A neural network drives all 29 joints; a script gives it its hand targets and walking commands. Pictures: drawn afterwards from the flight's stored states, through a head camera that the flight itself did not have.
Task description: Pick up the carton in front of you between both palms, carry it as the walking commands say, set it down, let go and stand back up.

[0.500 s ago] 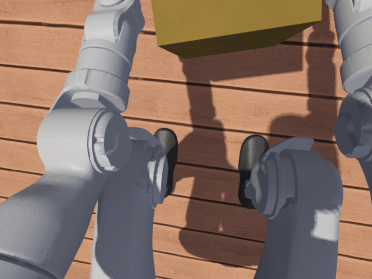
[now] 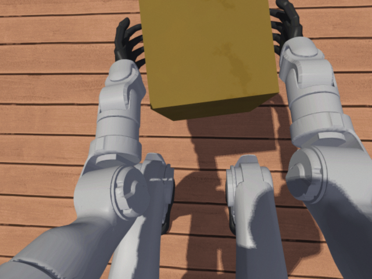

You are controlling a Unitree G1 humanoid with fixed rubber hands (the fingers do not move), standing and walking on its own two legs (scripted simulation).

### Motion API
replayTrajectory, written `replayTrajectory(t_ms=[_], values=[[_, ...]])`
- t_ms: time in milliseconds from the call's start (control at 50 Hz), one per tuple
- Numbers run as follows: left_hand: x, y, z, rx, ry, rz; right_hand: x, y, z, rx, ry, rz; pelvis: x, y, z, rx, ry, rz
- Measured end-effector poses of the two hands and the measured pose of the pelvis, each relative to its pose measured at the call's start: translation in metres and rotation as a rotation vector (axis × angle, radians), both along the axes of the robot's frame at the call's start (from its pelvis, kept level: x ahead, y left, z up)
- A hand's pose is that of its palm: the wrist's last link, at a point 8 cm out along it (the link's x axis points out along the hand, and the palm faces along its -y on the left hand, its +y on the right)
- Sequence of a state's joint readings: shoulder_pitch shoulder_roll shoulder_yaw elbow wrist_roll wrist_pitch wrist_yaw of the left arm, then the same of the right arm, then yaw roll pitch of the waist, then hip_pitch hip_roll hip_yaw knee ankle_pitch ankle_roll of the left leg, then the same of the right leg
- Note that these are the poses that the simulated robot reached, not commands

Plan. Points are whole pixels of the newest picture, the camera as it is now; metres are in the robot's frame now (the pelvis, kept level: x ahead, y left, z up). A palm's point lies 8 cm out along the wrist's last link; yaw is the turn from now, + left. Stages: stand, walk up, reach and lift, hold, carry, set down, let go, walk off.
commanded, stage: reach and lift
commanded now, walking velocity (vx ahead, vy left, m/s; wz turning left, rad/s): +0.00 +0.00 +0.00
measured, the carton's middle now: (206, 65) +0.52 -0.02 -0.15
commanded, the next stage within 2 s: none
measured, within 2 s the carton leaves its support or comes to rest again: neither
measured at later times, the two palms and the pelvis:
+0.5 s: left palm (83, 42) +0.47 +0.14 +0.07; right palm (324, 26) +0.48 -0.16 +0.06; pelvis +0.03 +0.00 +0.11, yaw -1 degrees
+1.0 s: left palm out of the picture +0.43 +0.14 +0.23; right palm out of the picture +0.43 -0.16 +0.22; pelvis +0.07 +0.00 +0.25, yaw -1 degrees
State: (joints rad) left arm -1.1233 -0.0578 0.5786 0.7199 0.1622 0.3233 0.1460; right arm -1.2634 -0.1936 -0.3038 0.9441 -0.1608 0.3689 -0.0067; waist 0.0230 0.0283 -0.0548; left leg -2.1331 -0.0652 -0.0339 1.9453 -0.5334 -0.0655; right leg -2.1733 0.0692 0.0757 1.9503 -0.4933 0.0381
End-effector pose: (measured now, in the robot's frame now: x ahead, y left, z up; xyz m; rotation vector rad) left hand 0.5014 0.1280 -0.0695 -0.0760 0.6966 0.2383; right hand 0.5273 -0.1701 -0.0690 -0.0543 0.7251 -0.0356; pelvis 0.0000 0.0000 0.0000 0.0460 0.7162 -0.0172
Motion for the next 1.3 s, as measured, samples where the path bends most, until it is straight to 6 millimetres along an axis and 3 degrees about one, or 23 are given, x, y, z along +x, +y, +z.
replayTrajectory(t_ms=[200, 320, 460, 700, 1040, 1300], values=[[-0.012, 0.016, 0.052, 0.014, -0.013, 0.014, -0.011, 0.017, 0.047, 0.005, -0.013, 0.010, 0.001, -0.001, 0.042, -0.007, 0.031, 0.015], [-0.016, 0.013, 0.081, 0.011, -0.024, -0.004, -0.023, 0.013, 0.074, 0.015, -0.023, -0.019, 0.010, 0.000, 0.066, -0.017, 0.023, 0.018], [-0.024, 0.008, 0.128, 0.014, -0.021, -0.025, -0.038, 0.008, 0.118, 0.030, -0.018, -0.049, 0.023, 0.000, 0.101, -0.016, -0.024, 0.005], [-0.047, 0.014, 0.209, 0.012, -0.014, -0.034, -0.064, 0.014, 0.201, 0.032, -0.011, -0.061, 0.045, -0.002, 0.170, -0.023, -0.143, 0.001], [-0.073, 0.015, 0.312, 0.012, -0.020, -0.075, -0.102, 0.015, 0.303, 0.035, -0.018, -0.105, 0.075, 0.003, 0.261, -0.042, -0.359, -0.003], [-0.092, 0.018, 0.388, 0.020, -0.029, -0.106, -0.127, 0.018, 0.381, 0.024, -0.028, -0.123, 0.097, 0.006, 0.316, -0.052, -0.585, -0.004]])
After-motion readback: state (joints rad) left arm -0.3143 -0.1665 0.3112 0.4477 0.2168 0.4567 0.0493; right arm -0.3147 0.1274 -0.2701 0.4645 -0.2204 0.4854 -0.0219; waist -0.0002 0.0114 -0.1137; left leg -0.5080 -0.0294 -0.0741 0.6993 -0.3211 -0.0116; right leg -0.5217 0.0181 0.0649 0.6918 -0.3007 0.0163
